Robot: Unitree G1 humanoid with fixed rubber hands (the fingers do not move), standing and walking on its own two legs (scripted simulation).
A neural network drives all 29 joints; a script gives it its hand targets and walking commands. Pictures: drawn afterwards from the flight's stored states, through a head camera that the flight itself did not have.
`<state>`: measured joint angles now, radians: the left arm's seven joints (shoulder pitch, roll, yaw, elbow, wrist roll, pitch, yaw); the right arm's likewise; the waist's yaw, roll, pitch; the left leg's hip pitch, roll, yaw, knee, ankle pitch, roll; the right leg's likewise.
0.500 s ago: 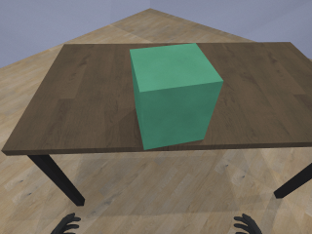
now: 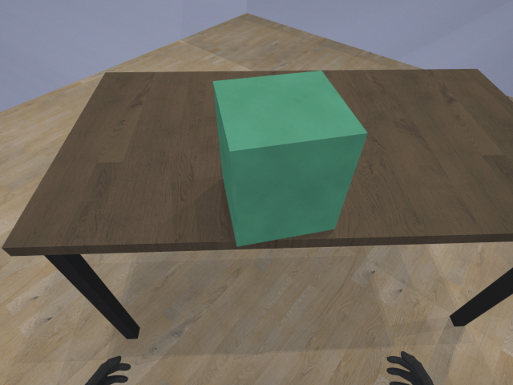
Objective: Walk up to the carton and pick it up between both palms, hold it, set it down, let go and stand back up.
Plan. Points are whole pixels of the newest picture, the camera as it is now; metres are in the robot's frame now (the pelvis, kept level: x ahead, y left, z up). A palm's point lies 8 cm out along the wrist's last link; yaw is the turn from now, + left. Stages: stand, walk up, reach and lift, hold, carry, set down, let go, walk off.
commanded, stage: stand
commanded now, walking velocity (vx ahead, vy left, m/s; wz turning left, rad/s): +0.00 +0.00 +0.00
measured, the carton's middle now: (278, 160) +0.53 -0.02 +0.06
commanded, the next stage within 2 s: walk up in 0.20 s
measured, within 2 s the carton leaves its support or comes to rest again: neither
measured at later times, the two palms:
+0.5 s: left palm out of the picture +0.13 +0.27 -0.09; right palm out of the picture +0.12 -0.27 -0.09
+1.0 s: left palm (137, 368) +0.18 +0.19 -0.05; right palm out of the picture +0.12 -0.40 -0.11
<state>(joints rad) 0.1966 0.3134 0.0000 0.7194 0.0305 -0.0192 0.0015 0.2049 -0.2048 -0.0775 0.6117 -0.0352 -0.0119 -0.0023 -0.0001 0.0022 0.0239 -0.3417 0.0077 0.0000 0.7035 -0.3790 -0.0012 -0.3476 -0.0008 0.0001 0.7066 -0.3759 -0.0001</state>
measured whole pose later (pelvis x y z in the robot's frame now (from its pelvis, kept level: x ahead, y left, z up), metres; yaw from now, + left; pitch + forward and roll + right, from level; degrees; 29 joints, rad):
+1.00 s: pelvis +0.07 -0.11 +0.01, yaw +1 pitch -4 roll +3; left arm 0.21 0.37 0.00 0.76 0.03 -0.04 -0.01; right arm 0.45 -0.32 -0.11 0.63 -0.03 0.00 -0.02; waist 0.00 0.05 0.08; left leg -0.46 -0.03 -0.02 1.05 -0.31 0.00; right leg -0.29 0.02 -0.07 0.66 -0.31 -0.07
